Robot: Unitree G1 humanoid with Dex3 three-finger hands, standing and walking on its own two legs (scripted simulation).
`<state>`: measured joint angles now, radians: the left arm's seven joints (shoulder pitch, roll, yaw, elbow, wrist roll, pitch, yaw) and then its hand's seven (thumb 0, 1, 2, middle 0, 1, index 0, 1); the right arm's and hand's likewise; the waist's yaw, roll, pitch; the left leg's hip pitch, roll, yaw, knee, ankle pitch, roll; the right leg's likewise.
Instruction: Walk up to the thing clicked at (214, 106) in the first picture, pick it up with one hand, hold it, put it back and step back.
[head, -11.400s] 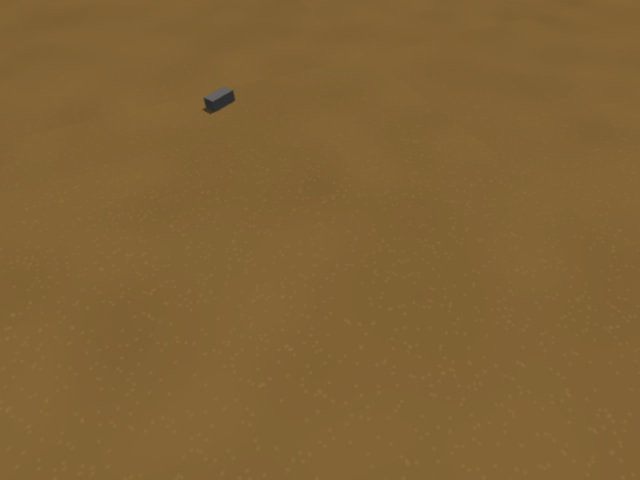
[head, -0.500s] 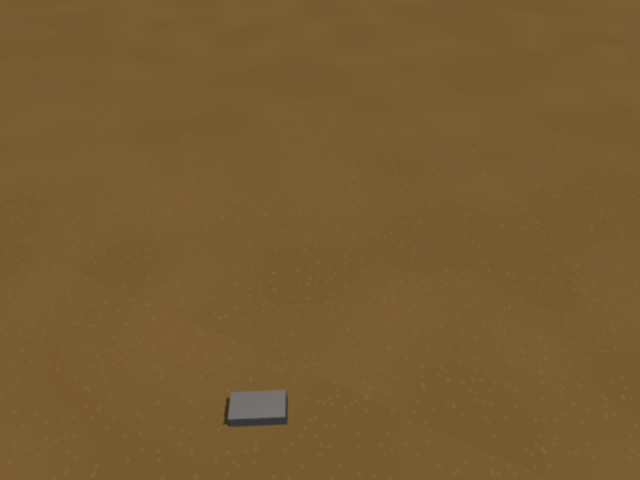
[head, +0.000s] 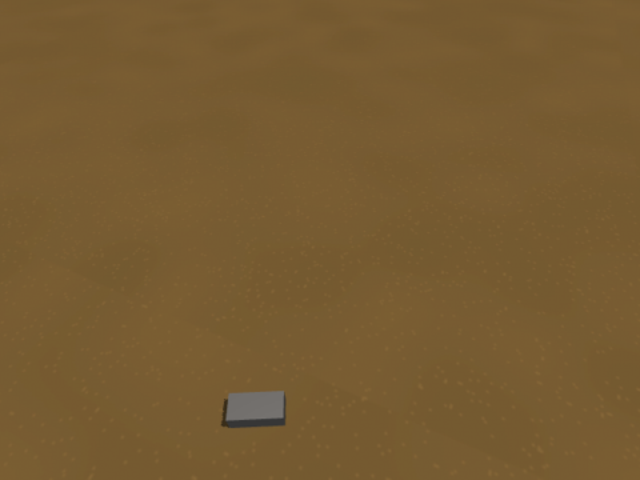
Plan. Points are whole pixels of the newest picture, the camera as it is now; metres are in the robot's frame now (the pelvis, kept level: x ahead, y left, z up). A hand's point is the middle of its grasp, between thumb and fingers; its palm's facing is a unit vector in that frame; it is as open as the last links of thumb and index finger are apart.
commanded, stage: stand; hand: left
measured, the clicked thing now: (257, 409) +0.46 +0.21 -0.75
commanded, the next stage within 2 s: walk up in 0.32 s
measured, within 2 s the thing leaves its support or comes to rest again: neither
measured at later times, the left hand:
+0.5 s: hand out of the picture +0.07 +0.25 -0.16, palm faces -0.03 -0.94 -0.34, open 7.4 cm
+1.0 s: hand out of the picture +0.14 +0.23 -0.16, palm faces -0.07 -0.94 -0.33, open 7.4 cm
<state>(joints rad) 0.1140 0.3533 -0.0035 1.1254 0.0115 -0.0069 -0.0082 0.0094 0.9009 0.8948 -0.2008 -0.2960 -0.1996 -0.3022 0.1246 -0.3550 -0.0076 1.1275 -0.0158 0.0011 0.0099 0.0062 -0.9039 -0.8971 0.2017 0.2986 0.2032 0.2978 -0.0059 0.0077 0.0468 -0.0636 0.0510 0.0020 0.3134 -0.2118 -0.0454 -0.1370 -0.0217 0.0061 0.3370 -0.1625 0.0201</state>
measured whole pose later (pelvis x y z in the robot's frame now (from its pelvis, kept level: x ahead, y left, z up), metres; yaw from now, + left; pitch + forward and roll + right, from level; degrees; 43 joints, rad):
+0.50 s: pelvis +0.01 -0.01 +0.00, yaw -1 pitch -2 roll +0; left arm 0.16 0.37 0.04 1.08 0.03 0.03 -0.03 0.01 0.90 0.89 -0.20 -0.30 -0.20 -0.30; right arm 0.17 -0.35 -0.03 1.09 -0.03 -0.02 -0.01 0.01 -0.90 -0.90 0.20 0.30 0.21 0.30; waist 0.00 -0.01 0.04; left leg -0.07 0.07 0.01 0.36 -0.25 -0.05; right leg -0.16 0.00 0.02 0.40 -0.21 0.01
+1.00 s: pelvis +0.02 -0.02 -0.01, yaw -4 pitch -2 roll +0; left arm 0.12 0.36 0.05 0.98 0.02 0.04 -0.03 0.01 0.90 0.89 -0.20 -0.30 -0.20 -0.30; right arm 0.16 -0.37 -0.03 1.01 -0.01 -0.02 -0.03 0.01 -0.90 -0.90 0.20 0.30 0.20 0.30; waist -0.01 -0.02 0.07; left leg -0.08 0.10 0.05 0.45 -0.32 -0.07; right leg -0.20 0.03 0.05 0.51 -0.27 -0.01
